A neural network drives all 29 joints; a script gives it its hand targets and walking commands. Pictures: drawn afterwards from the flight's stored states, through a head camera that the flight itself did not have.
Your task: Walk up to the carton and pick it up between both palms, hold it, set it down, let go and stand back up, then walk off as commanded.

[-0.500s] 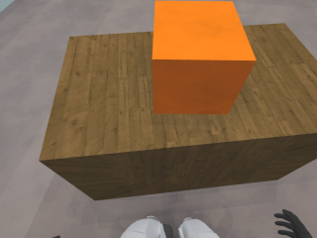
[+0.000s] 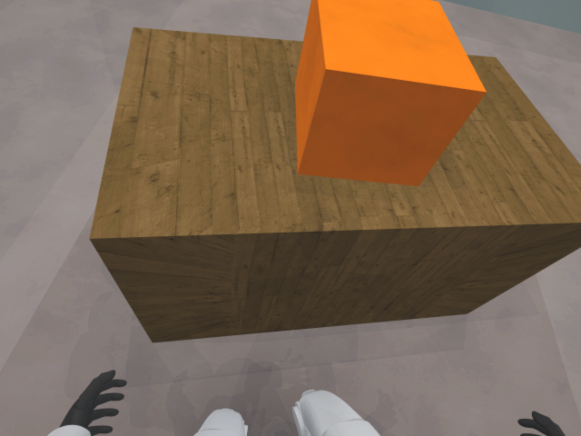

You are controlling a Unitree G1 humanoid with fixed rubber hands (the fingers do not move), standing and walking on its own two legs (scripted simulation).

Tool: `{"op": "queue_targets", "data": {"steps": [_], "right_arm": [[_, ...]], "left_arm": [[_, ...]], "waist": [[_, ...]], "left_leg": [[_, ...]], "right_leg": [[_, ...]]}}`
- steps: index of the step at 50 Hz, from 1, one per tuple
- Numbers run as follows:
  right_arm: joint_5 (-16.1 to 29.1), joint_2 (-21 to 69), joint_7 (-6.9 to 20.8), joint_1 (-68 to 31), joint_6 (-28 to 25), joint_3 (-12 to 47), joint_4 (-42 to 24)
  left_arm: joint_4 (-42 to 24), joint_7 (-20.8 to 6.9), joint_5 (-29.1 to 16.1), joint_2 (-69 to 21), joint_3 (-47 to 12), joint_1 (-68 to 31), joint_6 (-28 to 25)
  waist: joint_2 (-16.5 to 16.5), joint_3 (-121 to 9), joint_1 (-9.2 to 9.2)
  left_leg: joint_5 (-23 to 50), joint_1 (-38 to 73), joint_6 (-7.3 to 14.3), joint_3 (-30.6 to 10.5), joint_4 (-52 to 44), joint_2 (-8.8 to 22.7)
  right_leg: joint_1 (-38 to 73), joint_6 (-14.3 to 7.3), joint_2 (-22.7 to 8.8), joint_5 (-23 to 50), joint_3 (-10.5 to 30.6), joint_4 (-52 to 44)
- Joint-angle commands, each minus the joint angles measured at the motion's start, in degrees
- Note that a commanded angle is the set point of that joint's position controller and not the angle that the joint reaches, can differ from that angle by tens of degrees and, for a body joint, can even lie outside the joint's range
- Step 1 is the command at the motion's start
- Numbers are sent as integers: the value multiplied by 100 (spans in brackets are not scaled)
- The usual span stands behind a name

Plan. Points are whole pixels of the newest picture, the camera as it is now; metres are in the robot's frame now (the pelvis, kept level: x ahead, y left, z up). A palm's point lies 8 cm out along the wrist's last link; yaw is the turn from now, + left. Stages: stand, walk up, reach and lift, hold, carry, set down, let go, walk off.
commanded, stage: walk off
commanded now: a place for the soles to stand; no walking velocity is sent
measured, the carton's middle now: (368, 87) +0.75 -0.15 +0.03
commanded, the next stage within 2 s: none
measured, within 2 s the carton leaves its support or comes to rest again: neither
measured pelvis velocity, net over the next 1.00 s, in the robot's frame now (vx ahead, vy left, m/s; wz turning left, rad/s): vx -0.04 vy -0.33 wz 0.10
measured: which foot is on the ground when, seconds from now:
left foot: down 0.00-0.34, up 0.36-0.82, down 0.84-1.00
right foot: up 0.00-0.26, down 0.28-0.84, up 0.86-1.00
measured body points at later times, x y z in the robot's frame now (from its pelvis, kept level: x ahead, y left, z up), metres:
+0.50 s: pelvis -0.03 -0.19 +0.01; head +0.05 -0.21 +0.45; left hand +0.13 +0.11 -0.08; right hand +0.05 -0.52 -0.10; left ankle -0.07 +0.01 -0.62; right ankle -0.01 -0.24 -0.68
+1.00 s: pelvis -0.04 -0.33 +0.01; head +0.01 -0.35 +0.46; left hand +0.10 -0.02 -0.06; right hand +0.08 -0.65 -0.10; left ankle -0.07 -0.15 -0.68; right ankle -0.04 -0.48 -0.68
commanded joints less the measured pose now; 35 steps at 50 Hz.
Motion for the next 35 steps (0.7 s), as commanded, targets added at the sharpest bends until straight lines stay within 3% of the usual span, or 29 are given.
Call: {"op": "queue_targets", "data": {"steps": [1,2,3,4,5,6,8,9,11,12,13,14,15,16,17,18,19,20,21,23,25,27,28,29,31,32,33,34,35], "right_arm": [[-148,-2015,-316,939,-235,-589,82],[-158,-2063,-324,949,-245,-611,105],[-159,-2138,-302,949,-256,-615,82],[-155,-2103,-302,929,-252,-598,38],[-213,-2047,-311,915,-256,-596,94],[-206,-2130,-297,986,-259,-625,90],[-258,-2256,-291,911,-263,-663,77],[-265,-2351,-264,741,-250,-676,49],[-286,-2335,-266,719,-285,-652,54],[-293,-2361,-254,423,-255,-628,27],[-292,-2326,-241,167,-260,-603,-16],[-322,-2087,-255,-73,-267,-528,-37],[-244,-1767,-292,126,-250,-420,-71],[-218,-1495,-368,367,-263,-332,-168],[-198,-1477,-418,418,-245,-297,-174],[-188,-1668,-430,333,-227,-342,-53],[-158,-1676,-412,156,-210,-327,-20],[-72,-1724,-369,229,-143,-316,9],[-67,-1729,-333,327,-135,-300,109],[-58,-1594,-268,569,-193,-239,200],[-74,-1411,-180,661,-212,-121,252],[-83,-1344,-83,610,-183,-83,280],[-72,-1279,-21,544,-184,-97,254],[-118,-1307,12,541,-162,-93,248],[-134,-1385,48,580,-104,-121,332],[-170,-1404,66,785,-104,-156,415],[-209,-1364,107,829,-59,-170,411],[-219,-1441,121,1223,-56,-229,470],[-215,-1461,162,1511,-33,-256,553]], "left_arm": [[-539,-65,613,1187,718,-269,-121],[-627,-50,632,1093,703,-232,-149],[-580,-89,621,1166,711,-281,-141],[-613,-101,619,1176,724,-278,-148],[-643,-112,613,1107,717,-394,-154],[-665,-128,614,1094,727,-497,-164],[-816,-183,638,1084,716,-669,-194],[-833,-204,632,1089,702,-552,-208],[-822,-265,611,1086,718,-527,-267],[-678,-267,578,1071,745,-263,-292],[-658,-292,561,1006,769,24,-320],[-291,-283,511,1214,864,602,-368],[-239,-226,504,1433,923,1040,-406],[-402,-201,470,1538,867,918,-445],[-520,-148,434,1684,780,397,-433],[-645,-125,456,1614,741,212,-378],[-567,-115,472,1448,716,185,-379],[-605,-73,500,1335,717,232,-358],[-595,-31,445,1175,740,233,-403],[-433,41,411,921,696,363,-525],[-280,123,376,774,674,516,-622],[-147,189,320,645,648,855,-681],[-147,216,312,549,593,783,-715],[-34,256,287,628,628,886,-754],[-38,277,289,657,611,854,-817],[-47,307,232,712,650,652,-808],[-8,313,231,733,619,559,-855],[-83,294,252,823,702,342,-831],[-180,297,230,887,723,62,-839]], "waist": [[2129,-1039,-74],[1942,-1046,-77],[2167,-1102,-82],[2036,-1070,-38],[1978,-929,-60],[2114,-1059,-119],[2152,-862,-120],[2396,-997,-43],[2379,-978,25],[2462,-1129,224],[2533,-1064,482],[1728,-1620,894],[205,-2151,1098],[-747,-2346,874],[-923,-2247,634],[-641,-2003,614],[-554,-1451,611],[-439,-1354,676],[-436,-1262,655],[-235,-1710,601],[-103,-2004,563],[296,-2425,590],[140,-2368,570],[325,-2417,563],[323,-2414,501],[263,-2372,370],[262,-2344,280],[130,-2277,104],[-217,-2146,-74]], "left_leg": [[4564,1044,42,-2469,-2149,1815],[4543,992,281,-2617,-2165,2065],[4565,841,282,-2520,-2187,1928],[4434,821,408,-2607,-2212,2055],[4521,894,511,-2307,-2113,1998],[4416,765,591,-2369,-2104,2007],[4227,597,1036,-2436,-2085,2129],[4070,629,1093,-2388,-2100,2213],[4308,290,1031,-2053,-1946,2185],[4365,-84,970,-1741,-1835,2125],[4723,-514,837,-1235,-1519,1863],[3679,-1239,489,-416,-334,1244],[1522,-1843,95,343,1563,171],[-1058,-2245,-104,460,2067,-450],[-1180,-1992,-119,267,2411,-399],[-890,-1805,-72,94,2406,-309],[-526,-1723,4,-60,2304,-268],[-351,-1661,60,-44,2281,-311],[-38,-1780,41,-89,2218,-261],[131,-1993,23,-63,1827,-160],[274,-2109,-13,-62,1401,-95],[328,-2090,-23,-85,1060,-96],[463,-1929,-39,-163,1012,-69],[595,-1880,-24,-244,942,-133],[631,-1715,-4,-265,788,-176],[507,-1532,40,-116,568,-253],[479,-1272,-35,-116,430,-340],[266,-900,-17,4,158,-397],[188,-528,2,86,-254,-438]], "right_leg": [[-1401,42,-346,-349,400,204],[-1515,21,-425,-329,297,51],[-1313,62,-425,-424,295,82],[-1313,51,-492,-396,261,42],[-1390,33,-593,-350,57,-267],[-1268,43,-634,-425,31,-272],[-1289,18,-790,-520,-190,-642],[-1139,-37,-836,-648,-213,-874],[-680,-100,-991,-571,-431,-1725],[-78,-183,-1052,-462,-514,-2208],[580,-214,-1098,7,-667,-2859],[2008,-428,-1075,574,-523,-3667],[2764,-866,-1387,2319,204,-3920],[2793,-1258,-2103,4115,1703,-4019],[2064,-1445,-2373,3643,2783,-4817],[1599,-1406,-2330,3170,2987,-5009],[1138,-965,-2094,3044,2671,-5180],[1180,-784,-1874,2930,2101,-4997],[1530,-306,-1628,3121,1627,-4756],[2397,-385,-1641,3726,1223,-4200],[3054,-335,-1720,3493,1182,-4142],[3709,-236,-1740,3332,1098,-4077],[3510,-172,-1780,3213,1036,-4222],[3571,20,-1886,3220,1166,-4303],[3464,192,-1954,3290,1254,-4471],[3331,503,-1915,3482,1067,-4646],[3183,628,-1904,3617,1112,-4823],[2811,895,-1834,3712,968,-5033],[2481,1310,-1754,4075,656,-5174]]}}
